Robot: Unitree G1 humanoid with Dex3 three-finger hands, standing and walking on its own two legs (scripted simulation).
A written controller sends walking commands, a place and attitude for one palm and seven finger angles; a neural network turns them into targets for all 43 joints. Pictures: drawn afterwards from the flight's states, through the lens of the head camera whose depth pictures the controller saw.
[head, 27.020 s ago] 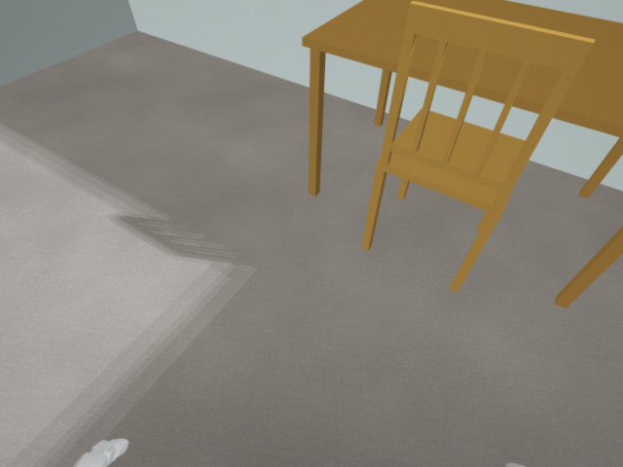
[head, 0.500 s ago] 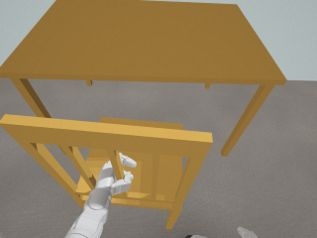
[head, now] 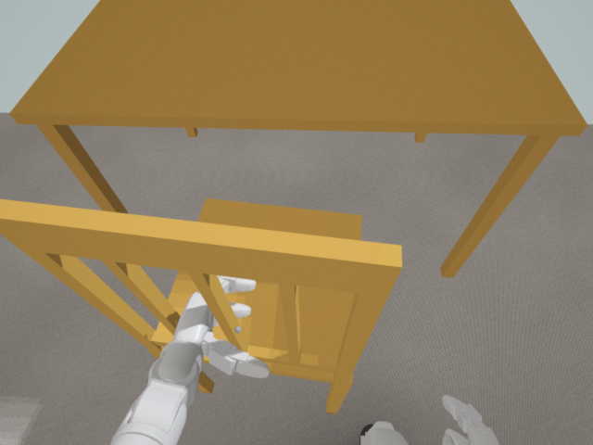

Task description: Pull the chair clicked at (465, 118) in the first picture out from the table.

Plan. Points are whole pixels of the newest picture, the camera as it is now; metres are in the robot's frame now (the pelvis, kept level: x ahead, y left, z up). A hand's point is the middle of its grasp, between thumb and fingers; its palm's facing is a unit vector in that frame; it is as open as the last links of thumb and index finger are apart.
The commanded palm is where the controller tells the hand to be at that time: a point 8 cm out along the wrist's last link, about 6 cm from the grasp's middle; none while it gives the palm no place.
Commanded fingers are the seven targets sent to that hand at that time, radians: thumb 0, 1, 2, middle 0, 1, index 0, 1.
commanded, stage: open the thumb and straighten the fingers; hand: left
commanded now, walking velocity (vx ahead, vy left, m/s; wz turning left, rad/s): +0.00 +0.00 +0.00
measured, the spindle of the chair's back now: (226, 317) +0.30 +0.12 -0.03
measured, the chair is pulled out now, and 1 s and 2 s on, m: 0.29 0.29 0.29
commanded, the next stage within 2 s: draw the fingers out of the gap in 0.28 s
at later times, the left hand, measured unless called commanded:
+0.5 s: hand (227, 343) +0.27 +0.11 -0.06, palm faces -0.12 -0.98 -0.12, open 17.4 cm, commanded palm +0.24 +0.17 -0.03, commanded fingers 0.00 -0.55 0.20 0.00 0.00 0.00 0.00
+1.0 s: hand (226, 404) +0.19 +0.10 -0.05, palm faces -0.13 -0.98 -0.12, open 17.5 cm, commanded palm +0.16 +0.16 -0.03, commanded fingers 0.00 -0.55 0.20 0.00 0.00 0.00 0.00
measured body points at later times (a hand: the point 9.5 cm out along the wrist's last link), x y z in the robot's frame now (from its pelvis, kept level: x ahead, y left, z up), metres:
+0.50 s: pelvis +0.01 -0.03 -0.02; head +0.09 -0.03 +0.43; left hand +0.27 +0.17 -0.04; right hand +0.16 -0.29 -0.11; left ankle -0.12 +0.11 -0.71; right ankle +0.09 -0.18 -0.71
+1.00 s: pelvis +0.00 -0.01 -0.03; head +0.06 -0.01 +0.42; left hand +0.19 +0.16 -0.04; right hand +0.18 -0.24 -0.10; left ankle -0.12 +0.11 -0.71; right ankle +0.09 -0.18 -0.71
